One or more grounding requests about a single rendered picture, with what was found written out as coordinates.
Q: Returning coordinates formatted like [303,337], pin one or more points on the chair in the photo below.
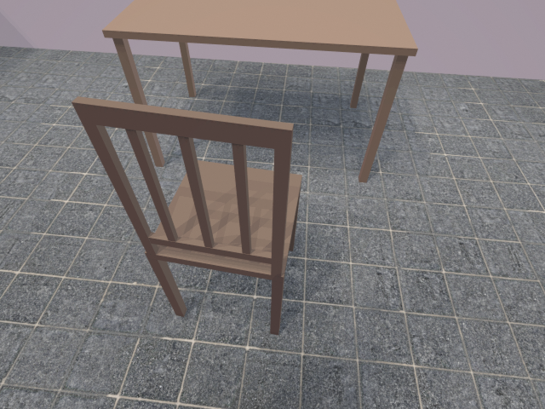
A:
[229,218]

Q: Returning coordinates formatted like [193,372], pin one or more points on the table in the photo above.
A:
[354,26]

